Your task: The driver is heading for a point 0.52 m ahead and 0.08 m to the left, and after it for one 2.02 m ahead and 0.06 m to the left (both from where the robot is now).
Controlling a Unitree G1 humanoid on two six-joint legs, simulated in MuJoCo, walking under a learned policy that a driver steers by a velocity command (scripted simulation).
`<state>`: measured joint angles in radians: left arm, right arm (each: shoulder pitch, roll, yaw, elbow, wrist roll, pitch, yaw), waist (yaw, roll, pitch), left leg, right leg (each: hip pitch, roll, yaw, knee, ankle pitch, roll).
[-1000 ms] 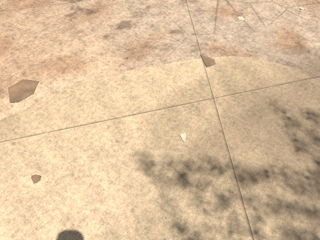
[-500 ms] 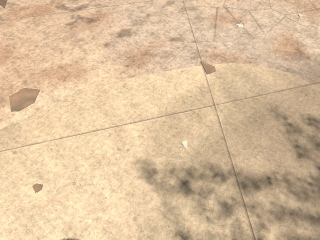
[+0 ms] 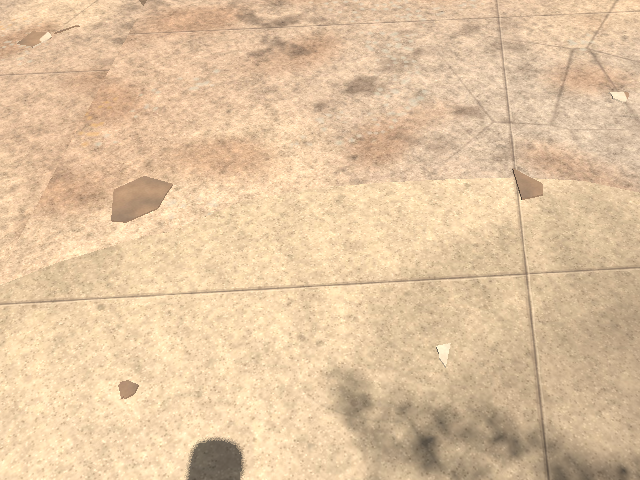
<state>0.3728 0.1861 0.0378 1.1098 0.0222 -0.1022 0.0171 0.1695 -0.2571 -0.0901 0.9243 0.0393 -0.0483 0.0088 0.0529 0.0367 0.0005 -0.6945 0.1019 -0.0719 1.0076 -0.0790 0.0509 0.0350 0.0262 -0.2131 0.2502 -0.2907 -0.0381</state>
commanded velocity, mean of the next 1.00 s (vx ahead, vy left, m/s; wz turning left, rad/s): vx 0.25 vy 0.00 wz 0.09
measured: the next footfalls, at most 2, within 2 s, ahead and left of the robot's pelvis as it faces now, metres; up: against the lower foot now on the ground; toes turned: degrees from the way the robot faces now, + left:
left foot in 0.24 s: +0.29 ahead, +0.13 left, +0.00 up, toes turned +12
right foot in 0.70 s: +0.53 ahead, +0.00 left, +0.00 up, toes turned +11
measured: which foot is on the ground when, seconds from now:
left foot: up 0.00-0.22, down 0.24-0.72, up 0.74-1.00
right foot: down 0.00-0.24, up 0.26-0.68, down 0.70-1.00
